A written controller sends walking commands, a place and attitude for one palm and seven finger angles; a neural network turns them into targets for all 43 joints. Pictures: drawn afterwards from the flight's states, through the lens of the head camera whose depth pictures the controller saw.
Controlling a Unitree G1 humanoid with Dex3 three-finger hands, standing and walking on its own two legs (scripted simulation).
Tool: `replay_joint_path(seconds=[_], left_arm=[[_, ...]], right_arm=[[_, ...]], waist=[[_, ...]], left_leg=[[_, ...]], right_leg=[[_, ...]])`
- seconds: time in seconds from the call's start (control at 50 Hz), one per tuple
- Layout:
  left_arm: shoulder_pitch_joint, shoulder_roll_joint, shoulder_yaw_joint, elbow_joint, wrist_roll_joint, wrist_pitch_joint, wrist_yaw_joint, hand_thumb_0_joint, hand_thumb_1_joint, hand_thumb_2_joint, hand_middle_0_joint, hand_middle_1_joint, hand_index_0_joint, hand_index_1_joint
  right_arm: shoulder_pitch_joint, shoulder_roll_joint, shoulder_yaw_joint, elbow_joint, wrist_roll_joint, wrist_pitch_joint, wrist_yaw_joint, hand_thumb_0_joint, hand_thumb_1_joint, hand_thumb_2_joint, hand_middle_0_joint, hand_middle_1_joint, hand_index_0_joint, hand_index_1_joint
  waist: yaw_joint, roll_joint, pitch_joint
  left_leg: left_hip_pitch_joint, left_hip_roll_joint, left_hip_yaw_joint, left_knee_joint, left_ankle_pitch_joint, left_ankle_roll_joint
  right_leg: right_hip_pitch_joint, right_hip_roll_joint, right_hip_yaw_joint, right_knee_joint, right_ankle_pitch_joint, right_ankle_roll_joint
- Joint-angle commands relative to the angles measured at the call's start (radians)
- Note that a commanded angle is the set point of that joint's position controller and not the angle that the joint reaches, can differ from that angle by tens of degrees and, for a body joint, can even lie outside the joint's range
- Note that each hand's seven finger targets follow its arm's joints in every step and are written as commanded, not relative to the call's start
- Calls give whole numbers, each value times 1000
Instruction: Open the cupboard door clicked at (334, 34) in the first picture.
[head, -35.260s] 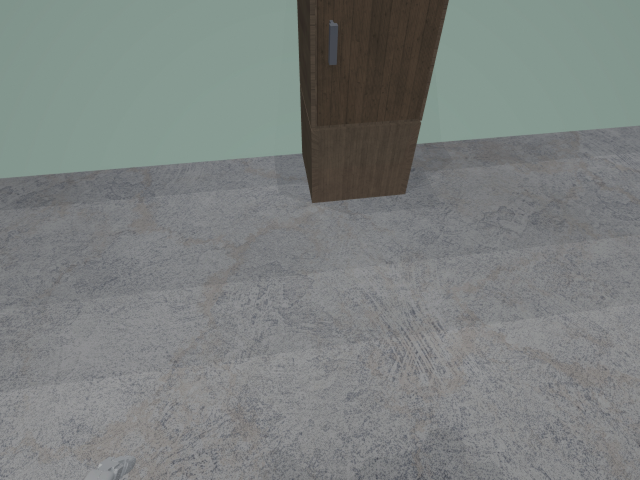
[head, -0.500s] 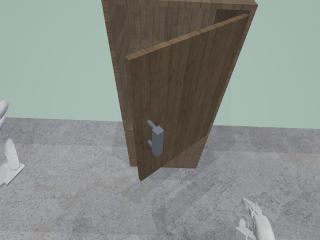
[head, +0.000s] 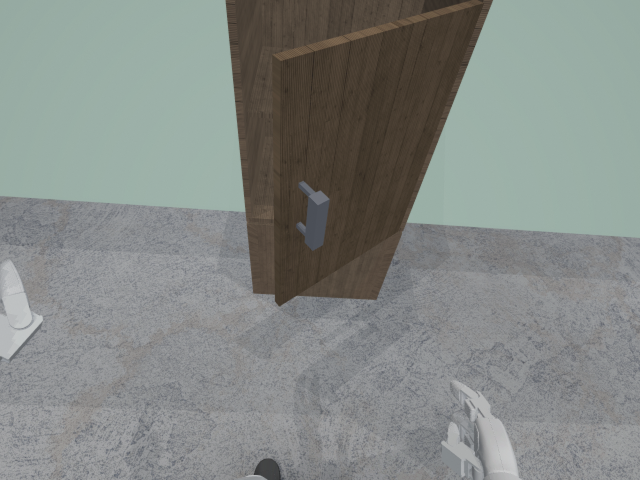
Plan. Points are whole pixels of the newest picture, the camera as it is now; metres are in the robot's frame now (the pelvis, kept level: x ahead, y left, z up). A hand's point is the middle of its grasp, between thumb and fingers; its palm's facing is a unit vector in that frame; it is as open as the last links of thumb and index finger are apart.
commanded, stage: stop stepping back and stand still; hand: left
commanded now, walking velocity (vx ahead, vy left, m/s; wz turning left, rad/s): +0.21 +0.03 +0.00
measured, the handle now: (309, 215) +0.54 +0.06 -0.03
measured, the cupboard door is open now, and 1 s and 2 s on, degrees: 39 39 39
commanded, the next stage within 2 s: let the arm hang, fingers relaxed in 1.54 s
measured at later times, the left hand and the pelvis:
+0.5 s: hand (102, 418) +0.14 +0.19 +0.15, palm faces +0.33 -0.81 -0.49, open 7.4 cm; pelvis -0.09 -0.04 -0.02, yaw -4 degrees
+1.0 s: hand (34, 474) +0.10 +0.22 +0.16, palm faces +0.38 -0.80 -0.47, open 7.4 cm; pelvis -0.11 -0.03 +0.00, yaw -3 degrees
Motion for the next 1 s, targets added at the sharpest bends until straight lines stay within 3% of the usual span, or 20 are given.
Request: replay_joint_path(seconds=[0.0,0.06,0.1,0.12,0.14,0.18,0.24,0.28,0.3,0.36,0.42,0.46,0.48,0.52,0.58,0.62,0.76,0.86,0.92,0.98], left_arm=[[33,194,121,-216,-19,-43,21,0,900,900,-200,-300,-200,-300],[90,284,200,-241,-28,-59,7,0,900,900,-200,-300,-200,-300],[51,340,264,-261,-37,-73,19,0,900,900,-200,-300,-200,-300],[51,333,264,-193,-32,-79,23,0,900,900,-200,-300,-200,-300],[34,221,163,-125,-40,-65,13,0,900,900,-200,-300,-200,-300],[3,239,178,-63,-22,-55,13,0,900,900,-200,-300,-200,-300],[-79,210,117,28,-13,-55,0,0,900,900,-200,-300,-200,-300],[-181,191,76,34,-6,-69,-3,0,900,900,-200,-300,-200,-300],[-202,178,65,63,4,-71,2,0,900,900,-200,-300,-200,-300],[-111,232,119,20,15,-62,6,0,900,900,-200,-300,-200,-300],[36,263,174,-82,10,-71,12,0,900,900,-200,-300,-200,-300],[77,254,177,-122,23,-84,11,0,900,900,-200,-300,-200,-300],[60,273,189,-137,24,-82,11,0,900,900,-200,-300,-200,-300],[-103,268,186,-176,24,-107,4,0,900,900,-200,-300,-200,-300],[-66,228,164,9,27,-132,-14,0,900,900,-200,-300,-200,-300],[-131,181,101,92,27,-132,-19,0,900,900,-200,-300,-200,-300],[-61,147,64,91,32,-94,16,0,900,900,-200,-300,-200,-300],[-84,197,106,-158,28,-108,30,0,900,900,-200,-300,-200,-300],[-22,229,151,-171,24,-101,20,0,900,900,-200,-300,-200,-300],[-29,178,118,-89,18,-94,18,0,900,900,-200,-300,-200,-300]], right_arm=[[-47,-168,-60,-140,-2,-31,-16,0,-900,-900,200,300,200,300],[-41,-156,-49,-131,-7,13,-15,0,-900,-900,200,300,200,300],[-52,-157,-38,-134,-3,23,-9,0,-900,-900,200,300,200,300],[-45,-160,-32,-129,-7,5,-1,0,-900,-900,200,300,200,300],[-32,-166,-55,-127,24,11,-8,0,-900,-900,200,300,200,300],[-57,-179,-52,-127,33,8,-23,0,-900,-900,200,300,200,300],[-21,-207,-55,-85,23,7,-41,0,-900,-900,200,300,200,300],[3,-234,-62,-80,19,-1,-34,0,-900,-900,200,300,200,300],[5,-224,-64,-80,16,-17,-27,0,-900,-900,200,300,200,300],[-59,-202,-66,-77,4,-34,-28,0,-900,-900,200,300,200,300],[-67,-206,-73,-120,13,-27,-30,0,-900,-900,200,300,200,300],[-77,-178,-76,-151,17,-11,-25,0,-900,-900,200,300,200,300],[-74,-172,-85,-146,16,0,-22,0,-900,-900,200,300,200,300],[-67,-196,-88,-93,-10,-7,-13,0,-900,-900,200,300,200,300],[10,-178,-77,-71,-6,-9,-26,0,-900,-900,200,300,200,300],[-5,-176,-77,-67,6,-18,-40,0,-900,-900,200,300,200,300],[-5,-178,-73,-92,0,-47,-47,0,-900,-900,200,300,200,300],[-21,-214,-86,-140,8,-35,-35,0,-900,-900,200,300,200,300],[-29,-192,-73,-142,8,-32,-25,0,-900,-900,200,300,200,300],[-34,-183,-61,-140,17,-27,-21,0,-900,-900,200,300,200,300]], waist=[[-14,270,-184],[-16,9,-180],[-1,-89,-194],[-1,-86,-219],[-12,-234,-161],[-17,-175,-93],[-67,72,-78],[-61,280,-85],[-50,210,-13],[-5,72,60],[18,205,-40],[16,45,-3],[15,-202,20],[-28,-121,69],[-54,0,18],[-48,-17,17],[1,-246,-75],[-6,104,-157],[-2,241,-124],[-14,133,-36]], left_leg=[[261,71,-117,-230,-486,-103],[333,-22,-25,228,-164,-48],[79,-19,-23,414,-218,-38],[6,-21,-24,437,-226,-43],[-111,-56,-16,435,-211,-38],[-45,-55,28,342,-225,-12],[354,-80,0,159,-9,53],[418,201,-431,37,55,222],[267,283,-607,-92,-226,264],[-122,195,-387,-227,-585,142],[-306,78,-144,-164,-703,43],[-348,-33,-21,216,-650,-5],[-227,-108,2,649,-534,-36],[-222,-78,-134,955,-376,-57],[-162,-15,-99,828,-199,-57],[-94,-26,-57,661,-217,-46],[137,-83,51,111,-326,3],[354,94,-148,13,102,39],[271,66,-76,9,118,3],[126,38,-50,20,-77,-12]], right_leg=[[119,64,-142,-486,-9,-43],[-69,-190,108,-675,303,-117],[53,-339,208,-592,656,-154],[134,-363,223,-554,785,-186],[284,-270,143,-478,1012,-96],[231,-275,120,-416,1127,-76],[-73,-192,14,-158,933,5],[-296,-54,3,182,154,73],[-309,-38,75,303,-72,46],[-9,-82,19,110,-6,-25],[327,-29,-119,-114,98,-25],[222,-148,79,-354,-63,-72],[-95,-378,501,-672,-347,-162],[-314,-481,694,-806,-456,-192],[-199,-330,327,-677,-109,-138],[-151,-300,230,-648,14,-105],[81,-266,187,-605,152,-66],[64,-127,61,-331,522,-12],[80,-100,17,-312,517,-16],[143,-111,50,-362,558,-19]])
